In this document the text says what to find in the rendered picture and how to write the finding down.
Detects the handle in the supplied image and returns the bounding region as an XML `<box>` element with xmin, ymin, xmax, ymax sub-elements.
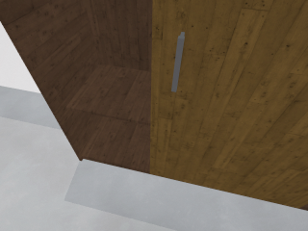
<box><xmin>171</xmin><ymin>32</ymin><xmax>185</xmax><ymax>92</ymax></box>

